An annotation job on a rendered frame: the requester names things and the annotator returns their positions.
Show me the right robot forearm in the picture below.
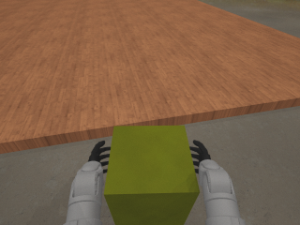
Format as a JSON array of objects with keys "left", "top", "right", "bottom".
[{"left": 198, "top": 159, "right": 247, "bottom": 225}]

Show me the left robot forearm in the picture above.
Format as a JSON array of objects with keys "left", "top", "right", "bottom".
[{"left": 63, "top": 160, "right": 104, "bottom": 225}]

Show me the carton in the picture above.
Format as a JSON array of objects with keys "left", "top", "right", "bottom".
[{"left": 103, "top": 125, "right": 200, "bottom": 225}]

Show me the robot left hand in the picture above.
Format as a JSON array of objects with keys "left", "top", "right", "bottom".
[{"left": 88, "top": 141, "right": 111, "bottom": 173}]

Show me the robot right hand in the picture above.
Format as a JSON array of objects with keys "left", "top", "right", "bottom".
[{"left": 189, "top": 140, "right": 211, "bottom": 174}]

